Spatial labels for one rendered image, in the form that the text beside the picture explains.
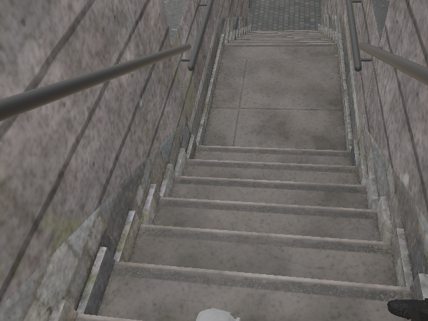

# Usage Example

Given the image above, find stairs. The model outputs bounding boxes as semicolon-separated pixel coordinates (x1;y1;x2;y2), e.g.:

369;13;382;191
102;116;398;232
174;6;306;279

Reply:
76;145;412;321
229;30;334;43

